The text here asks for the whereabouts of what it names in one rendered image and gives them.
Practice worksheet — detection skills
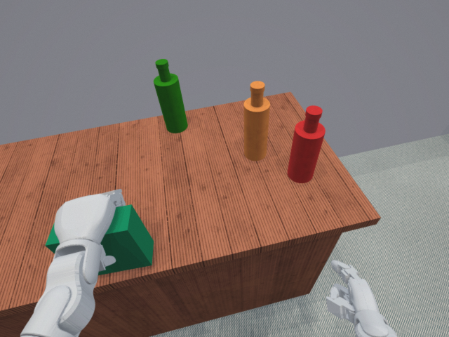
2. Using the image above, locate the robot right forearm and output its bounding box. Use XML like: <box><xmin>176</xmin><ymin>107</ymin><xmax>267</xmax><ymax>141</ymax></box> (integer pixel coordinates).
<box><xmin>354</xmin><ymin>310</ymin><xmax>397</xmax><ymax>337</ymax></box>

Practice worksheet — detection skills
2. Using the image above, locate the robot right hand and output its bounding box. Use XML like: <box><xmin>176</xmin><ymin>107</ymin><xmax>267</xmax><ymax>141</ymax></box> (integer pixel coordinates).
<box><xmin>326</xmin><ymin>260</ymin><xmax>380</xmax><ymax>323</ymax></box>

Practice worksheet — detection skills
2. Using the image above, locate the robot left forearm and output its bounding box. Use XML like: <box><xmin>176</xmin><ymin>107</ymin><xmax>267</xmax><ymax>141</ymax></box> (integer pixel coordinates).
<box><xmin>20</xmin><ymin>239</ymin><xmax>102</xmax><ymax>337</ymax></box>

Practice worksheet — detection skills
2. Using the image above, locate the sponge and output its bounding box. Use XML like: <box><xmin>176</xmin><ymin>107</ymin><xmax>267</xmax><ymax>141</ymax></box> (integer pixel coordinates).
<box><xmin>45</xmin><ymin>204</ymin><xmax>154</xmax><ymax>275</ymax></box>

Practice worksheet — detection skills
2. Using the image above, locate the table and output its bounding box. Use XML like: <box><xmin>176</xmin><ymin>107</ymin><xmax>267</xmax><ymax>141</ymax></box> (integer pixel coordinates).
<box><xmin>0</xmin><ymin>92</ymin><xmax>381</xmax><ymax>337</ymax></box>

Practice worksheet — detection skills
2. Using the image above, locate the robot left hand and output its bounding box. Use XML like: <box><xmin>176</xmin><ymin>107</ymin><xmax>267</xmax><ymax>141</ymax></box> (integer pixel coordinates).
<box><xmin>54</xmin><ymin>189</ymin><xmax>126</xmax><ymax>272</ymax></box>

